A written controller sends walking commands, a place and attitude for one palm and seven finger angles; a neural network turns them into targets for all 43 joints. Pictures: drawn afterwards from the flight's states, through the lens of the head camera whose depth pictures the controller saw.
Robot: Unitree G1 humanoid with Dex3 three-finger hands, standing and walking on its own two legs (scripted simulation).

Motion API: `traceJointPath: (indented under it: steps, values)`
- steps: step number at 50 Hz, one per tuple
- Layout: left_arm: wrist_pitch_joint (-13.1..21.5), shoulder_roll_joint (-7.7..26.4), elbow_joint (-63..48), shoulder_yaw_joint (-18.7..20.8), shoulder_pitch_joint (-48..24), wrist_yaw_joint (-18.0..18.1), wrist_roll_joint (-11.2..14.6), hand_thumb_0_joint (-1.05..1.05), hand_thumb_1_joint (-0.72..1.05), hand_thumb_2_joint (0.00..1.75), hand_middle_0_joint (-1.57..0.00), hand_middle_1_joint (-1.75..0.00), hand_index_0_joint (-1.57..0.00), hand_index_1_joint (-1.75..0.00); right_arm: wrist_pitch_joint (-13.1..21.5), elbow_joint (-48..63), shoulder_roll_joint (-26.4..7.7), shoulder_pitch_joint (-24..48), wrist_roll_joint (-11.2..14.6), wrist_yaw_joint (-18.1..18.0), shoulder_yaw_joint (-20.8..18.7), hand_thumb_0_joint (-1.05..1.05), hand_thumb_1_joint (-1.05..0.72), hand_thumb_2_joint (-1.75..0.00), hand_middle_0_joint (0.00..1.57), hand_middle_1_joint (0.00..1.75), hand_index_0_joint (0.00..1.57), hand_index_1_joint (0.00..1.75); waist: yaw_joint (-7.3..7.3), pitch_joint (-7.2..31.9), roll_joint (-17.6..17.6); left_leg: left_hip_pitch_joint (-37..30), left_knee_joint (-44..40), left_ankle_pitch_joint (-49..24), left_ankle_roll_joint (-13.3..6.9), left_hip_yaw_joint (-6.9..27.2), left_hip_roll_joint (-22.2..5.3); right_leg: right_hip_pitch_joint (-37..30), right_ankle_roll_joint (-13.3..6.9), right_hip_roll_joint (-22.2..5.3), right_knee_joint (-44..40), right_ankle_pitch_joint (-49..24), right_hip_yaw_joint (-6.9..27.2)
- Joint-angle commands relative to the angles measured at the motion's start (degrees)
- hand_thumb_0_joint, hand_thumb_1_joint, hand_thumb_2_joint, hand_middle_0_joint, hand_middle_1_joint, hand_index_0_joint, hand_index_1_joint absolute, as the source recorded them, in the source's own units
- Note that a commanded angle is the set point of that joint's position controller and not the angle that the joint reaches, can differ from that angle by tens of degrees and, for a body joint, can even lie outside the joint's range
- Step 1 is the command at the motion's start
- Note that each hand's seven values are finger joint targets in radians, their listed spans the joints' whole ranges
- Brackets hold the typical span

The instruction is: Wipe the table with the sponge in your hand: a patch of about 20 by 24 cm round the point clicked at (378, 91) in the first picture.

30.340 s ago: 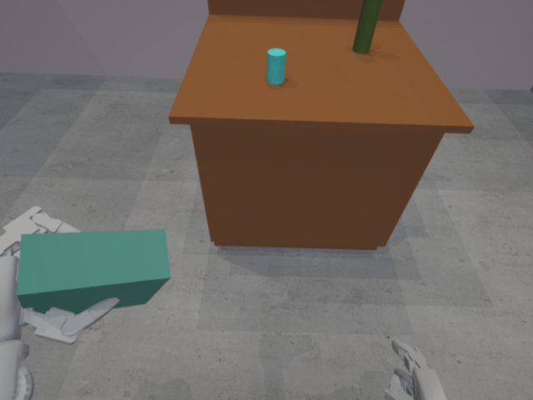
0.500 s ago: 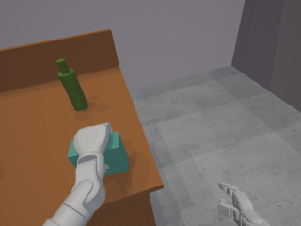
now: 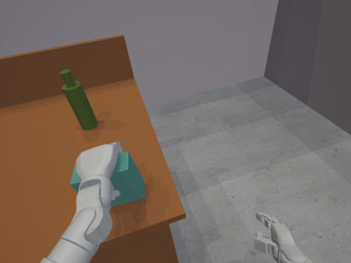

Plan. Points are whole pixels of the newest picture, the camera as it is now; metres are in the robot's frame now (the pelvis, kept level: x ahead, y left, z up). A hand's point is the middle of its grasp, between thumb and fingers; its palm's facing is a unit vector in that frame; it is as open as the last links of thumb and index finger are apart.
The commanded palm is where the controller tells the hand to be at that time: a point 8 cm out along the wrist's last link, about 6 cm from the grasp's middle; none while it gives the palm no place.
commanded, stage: slide back across to the middle lane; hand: left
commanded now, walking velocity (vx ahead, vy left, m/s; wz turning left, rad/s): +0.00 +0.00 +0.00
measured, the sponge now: (114, 187) +0.29 +0.20 +0.03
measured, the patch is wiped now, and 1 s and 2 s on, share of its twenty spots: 1.00 1.00 1.00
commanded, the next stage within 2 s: wipe forward along the middle lane in 0.40 s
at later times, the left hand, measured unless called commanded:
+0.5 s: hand (85, 184) +0.26 +0.24 +0.09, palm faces +0.04 -0.12 -0.99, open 9.6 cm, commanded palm +0.22 +0.25 +0.13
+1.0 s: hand (83, 176) +0.29 +0.26 +0.08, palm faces -0.04 -0.08 -1.00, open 9.7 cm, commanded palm +0.27 +0.28 +0.11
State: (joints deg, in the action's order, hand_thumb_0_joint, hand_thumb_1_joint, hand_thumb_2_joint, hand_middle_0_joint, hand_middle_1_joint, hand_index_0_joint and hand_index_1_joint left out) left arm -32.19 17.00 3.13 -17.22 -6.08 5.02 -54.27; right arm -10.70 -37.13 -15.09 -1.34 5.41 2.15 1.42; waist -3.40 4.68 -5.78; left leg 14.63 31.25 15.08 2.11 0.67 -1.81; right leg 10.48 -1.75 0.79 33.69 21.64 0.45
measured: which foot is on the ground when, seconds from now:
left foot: down 0.00-1.00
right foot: down 0.00-1.00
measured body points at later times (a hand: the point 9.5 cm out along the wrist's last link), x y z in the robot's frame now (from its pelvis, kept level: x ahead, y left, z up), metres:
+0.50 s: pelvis +0.01 +0.00 +0.00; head -0.02 -0.06 +0.45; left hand +0.25 +0.24 +0.14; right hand +0.24 -0.23 -0.09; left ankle +0.02 +0.15 -0.73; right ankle -0.04 -0.10 -0.73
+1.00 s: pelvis -0.01 +0.00 +0.00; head -0.03 -0.05 +0.45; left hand +0.28 +0.26 +0.13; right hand +0.20 -0.23 -0.10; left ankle +0.02 +0.15 -0.73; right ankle -0.04 -0.10 -0.73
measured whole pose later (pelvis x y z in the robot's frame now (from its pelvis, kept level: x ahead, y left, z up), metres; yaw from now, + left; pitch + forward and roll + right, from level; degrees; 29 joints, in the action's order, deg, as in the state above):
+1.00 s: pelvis -0.01 +0.00 +0.00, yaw +2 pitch +0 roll +0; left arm -20.9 23.0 14.8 -8.2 -11.6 0.0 -54.4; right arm -6.5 -39.3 -16.0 -5.3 4.2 -2.9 0.9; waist -4.0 3.7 -5.9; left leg 17.6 30.8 13.3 1.5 2.6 -2.1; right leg 12.4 -2.1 1.3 32.3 19.7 -1.3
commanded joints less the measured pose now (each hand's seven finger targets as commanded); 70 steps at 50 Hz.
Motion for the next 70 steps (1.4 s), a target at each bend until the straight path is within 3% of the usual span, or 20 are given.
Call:
traceJointPath:
  steps: [1, 3, 9, 13, 15, 22, 25, 28, 29, 33, 35, 38, 40, 46, 53, 56, 64, 68, 69, 70]
  values:
    - [-0.9, 10.2, -6.9, 8.2, -3.0, -0.8, 0.5, 0.00, 0.10, 1.30, -1.20, -1.60, -1.20, -1.60, 3.6, 10.9, -5.1, 14.1, -0.2, -1.2, -1.7, 0.00, -0.90, -0.90, 0.20, 0.30, 0.20, 0.30, -2.24, 5.6, 8.9, -3.5, -2.2, -12.9, -4.3, -3.3, 3.5, -0.8, -0.4, 1.3, -6.3, -23.7, 0.0]
    - [-0.3, 13.4, -8.8, 11.1, -2.1, -0.9, 0.5, 0.00, 0.10, 1.30, -1.20, -1.60, -1.20, -1.60, 3.7, 10.7, -5.4, 13.6, -0.5, -1.5, -1.9, 0.00, -0.90, -0.90, 0.20, 0.30, 0.20, 0.30, -2.45, 6.2, 7.7, -3.9, -2.1, -13.8, -4.1, -3.2, 3.5, -1.6, -0.6, 1.4, -6.2, -25.2, 0.8]
    - [0.7, 12.8, -13.5, 11.7, 2.5, -1.3, 1.5, 0.00, 0.10, 1.30, -1.20, -1.60, -1.20, -1.60, 4.3, 11.6, -5.3, 12.8, -0.7, -1.9, -1.8, 0.00, -0.90, -0.90, 0.20, 0.30, 0.20, 0.30, -2.07, 5.7, 8.0, -3.8, -2.0, -14.4, -4.2, -3.2, 3.4, -1.7, -0.3, 1.3, -6.2, -26.8, 0.9]
    - [0.8, 16.0, -13.4, 13.9, 1.5, -1.7, 0.7, 0.00, 0.10, 1.30, -1.20, -1.60, -1.20, -1.60, 4.7, 11.2, -6.0, 12.1, -0.9, -2.7, -2.0, 0.00, -0.90, -0.90, 0.20, 0.30, 0.20, 0.30, -1.96, 5.1, 7.2, -4.1, -2.0, -14.0, -4.3, -2.9, 3.5, -1.0, -0.5, 1.4, -6.8, -26.4, 1.8]
    - [1.4, 16.1, -12.2, 14.4, 2.9, -1.9, 0.8, 0.00, 0.10, 1.30, -1.20, -1.60, -1.20, -1.60, 5.2, 11.1, -5.8, 12.1, -0.9, -3.1, -1.9, 0.00, -0.90, -0.90, 0.20, 0.30, 0.20, 0.30, -2.07, 5.2, 8.8, -3.8, -1.6, -13.8, -4.5, -3.0, 3.6, -1.1, -0.2, 1.2, -6.6, -26.4, 1.4]
    - [3.6, 17.6, -12.8, 16.5, 7.4, -2.4, 0.6, 0.00, 0.10, 1.30, -1.20, -1.60, -1.20, -1.60, 6.1, 11.1, -5.8, 11.6, -1.2, -3.1, -2.0, 0.00, -0.90, -0.90, 0.20, 0.30, 0.20, 0.30, -2.55, 5.6, 8.2, -3.6, -1.0, -15.0, -4.5, -2.9, 3.9, -2.0, -0.1, 0.9, -6.2, -29.5, 1.7]
    - [3.9, 17.0, -12.5, 15.8, 5.0, -2.7, 1.0, 0.00, 0.10, 1.30, -1.20, -1.60, -1.20, -1.60, 6.2, 11.0, -5.9, 11.1, -1.3, -3.4, -2.1, 0.00, -0.90, -0.90, 0.20, 0.30, 0.20, 0.30, -1.97, 4.3, 8.8, -3.5, -1.5, -13.5, -4.6, -2.7, 3.7, -0.5, 0.1, 1.1, -7.0, -26.6, 1.2]
    - [4.5, 19.8, -10.0, 17.9, 2.4, -2.6, 0.5, 0.00, 0.10, 1.30, -1.20, -1.60, -1.20, -1.60, 6.2, 9.9, -6.5, 10.3, -1.5, -3.9, -2.3, 0.00, -0.90, -0.90, 0.20, 0.30, 0.20, 0.30, -1.73, 4.2, 8.7, -3.7, -1.8, -12.9, -4.5, -2.6, 3.6, 0.0, -0.2, 1.2, -7.6, -25.1, 1.8]
    - [4.7, 17.4, -9.6, 15.4, 0.1, -2.7, 0.2, 0.00, 0.10, 1.30, -1.20, -1.60, -1.20, -1.60, 6.3, 10.1, -6.3, 10.3, -1.4, -4.0, -2.1, 0.00, -0.90, -0.90, 0.20, 0.30, 0.20, 0.30, -1.20, 4.1, 7.9, -3.5, -1.8, -12.6, -4.6, -3.0, 3.7, 0.5, 0.0, 1.1, -7.5, -24.9, 0.8]
    - [5.9, 18.5, -7.1, 15.9, -2.8, -2.9, -0.9, 0.00, 0.10, 1.30, -1.20, -1.60, -1.20, -1.60, 6.8, 9.4, -6.5, 9.5, -1.5, -4.2, -2.3, 0.00, -0.90, -0.90, 0.20, 0.30, 0.20, 0.30, -1.29, 5.2, 7.6, -3.8, -2.2, -12.3, -4.5, -2.6, 3.7, 0.8, -0.4, 1.3, -7.8, -23.0, 0.5]
    - [6.7, 16.5, -4.7, 14.4, -4.2, -2.8, -1.1, 0.00, 0.10, 1.30, -1.20, -1.60, -1.20, -1.60, 7.0, 9.2, -6.3, 9.3, -1.6, -4.5, -2.3, 0.00, -0.90, -0.90, 0.20, 0.30, 0.20, 0.30, -1.18, 4.9, 8.4, -3.7, -2.2, -11.4, -4.7, -2.7, 3.8, 1.6, -0.3, 1.4, -8.1, -21.8, -0.1]
    - [7.7, 19.4, -0.8, 16.2, -9.6, -2.8, -1.5, 0.00, 0.10, 1.30, -1.20, -1.60, -1.20, -1.60, 6.9, 8.0, -6.9, 8.4, -1.7, -5.1, -2.4, 0.00, -0.90, -0.90, 0.20, 0.30, 0.20, 0.30, -0.58, 4.1, 9.5, -3.0, -2.8, -9.1, -4.5, -2.6, 3.7, 2.6, -0.3, 1.5, -8.9, -18.1, 0.2]
    - [8.4, 17.6, 1.7, 14.6, -12.0, -2.7, -1.8, 0.00, 0.10, 1.30, -1.20, -1.60, -1.20, -1.60, 7.0, 7.8, -6.7, 8.4, -1.6, -5.6, -2.4, 0.00, -0.90, -0.90, 0.20, 0.30, 0.20, 0.30, -0.52, 3.4, 9.3, -2.8, -2.8, -7.9, -4.6, -2.7, 3.9, 4.0, -0.3, 1.5, -9.3, -15.8, -0.2]
    - [9.9, 17.7, 9.8, 14.4, -15.7, -2.6, -1.8, 0.00, 0.10, 1.30, -1.20, -1.60, -1.20, -1.60, 6.8, 6.9, -7.3, 6.3, -1.4, -5.8, -2.7, 0.00, -0.90, -0.90, 0.20, 0.30, 0.20, 0.30, -0.02, 3.0, 10.4, -0.9, -2.5, -6.4, -4.5, -2.6, 3.9, 5.0, -0.2, 1.4, -9.4, -15.0, -0.4]
    - [12.6, 20.1, 17.1, 15.8, -21.3, -2.7, -2.6, 0.00, 0.10, 1.30, -1.20, -1.60, -1.20, -1.60, 6.4, 6.3, -8.0, 3.1, -1.2, -5.9, -3.2, 0.00, -0.90, -0.90, 0.20, 0.30, 0.20, 0.30, 0.60, 4.4, 10.6, 1.4, -2.1, -4.5, -4.5, -2.3, 3.9, 6.0, -0.4, 1.5, -9.0, -12.3, -0.1]
    - [14.0, 21.1, 21.2, 16.3, -23.4, -2.4, -2.9, 0.00, 0.10, 1.30, -1.20, -1.60, -1.20, -1.60, 6.3, 5.9, -8.3, 2.2, -1.1, -6.2, -3.3, 0.00, -0.90, -0.90, 0.20, 0.30, 0.20, 0.30, 0.74, 2.7, 10.8, 3.0, -1.5, -2.6, -4.6, -2.3, 3.9, 8.3, -0.3, 1.5, -9.4, -9.5, 0.1]
    - [17.3, 25.2, 27.7, 18.1, -30.9, -1.7, -3.4, 0.00, 0.10, 1.30, -1.20, -1.60, -1.20, -1.60, 5.9, 5.0, -8.8, -1.4, -0.9, -6.4, -3.9, 0.00, -0.90, -0.90, 0.20, 0.30, 0.20, 0.30, 1.42, 5.6, 9.4, 5.0, -0.8, -1.8, -4.7, -1.8, 3.9, 8.7, -0.4, 1.5, -8.7, -8.2, 0.4]
    - [18.9, 23.1, 29.3, 16.3, -34.1, -1.5, -3.0, 0.00, 0.10, 1.30, -1.20, -1.60, -1.20, -1.60, 5.7, 5.4, -8.4, -2.6, -0.7, -6.1, -4.2, 0.00, -0.90, -0.90, 0.20, 0.30, 0.20, 0.30, 2.40, 6.6, 8.8, 5.8, -0.5, -1.9, -4.9, -1.7, 3.8, 8.9, -0.3, 1.4, -8.6, -9.2, 0.3]
    - [19.2, 25.8, 31.2, 18.2, -34.2, -1.2, -3.5, 0.00, 0.10, 1.30, -1.20, -1.60, -1.20, -1.60, 5.7, 4.7, -8.9, -3.2, -0.9, -6.2, -4.2, 0.00, -0.90, -0.90, 0.20, 0.30, 0.20, 0.30, 2.21, 6.3, 9.2, 6.1, -0.1, -1.4, -5.0, -1.6, 3.7, 9.6, -0.3, 1.5, -8.5, -8.4, 0.5]
    - [19.5, 25.1, 32.0, 17.7, -34.3, -1.0, -3.6, 0.00, 0.10, 1.30, -1.20, -1.60, -1.20, -1.60, 5.6, 4.7, -8.9, -3.5, -1.0, -6.2, -4.3, 0.00, -0.90, -0.90, 0.20, 0.30, 0.20, 0.30, 2.37, 6.7, 9.2, 6.3, 0.3, -1.7, -5.1, -1.9, 3.7, 9.6, -0.3, 1.4, -8.3, -9.2, 0.5]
